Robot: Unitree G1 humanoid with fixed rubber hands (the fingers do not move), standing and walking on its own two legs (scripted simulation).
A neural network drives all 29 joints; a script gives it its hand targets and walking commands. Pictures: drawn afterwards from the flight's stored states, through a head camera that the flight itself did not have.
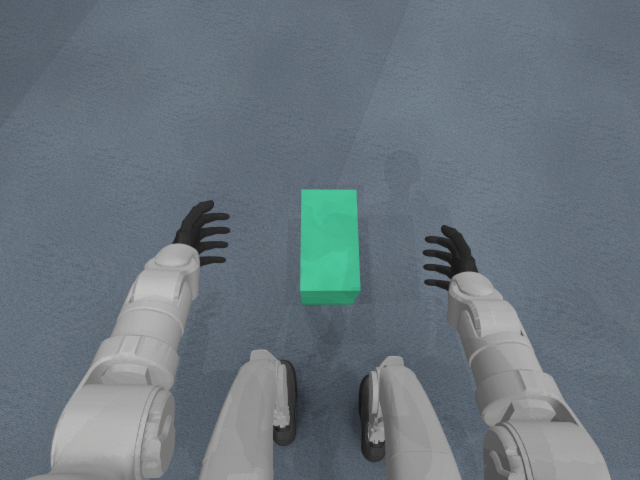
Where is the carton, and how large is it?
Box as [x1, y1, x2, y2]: [300, 189, 360, 304]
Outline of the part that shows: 301,189 300,292 302,304 351,304 360,290 356,192 355,190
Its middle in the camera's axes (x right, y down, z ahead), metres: +0.02 +0.03 +1.04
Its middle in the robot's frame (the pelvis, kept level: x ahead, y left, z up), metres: +0.56 -0.02 -0.58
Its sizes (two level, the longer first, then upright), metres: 0.266 0.143 0.195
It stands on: the floor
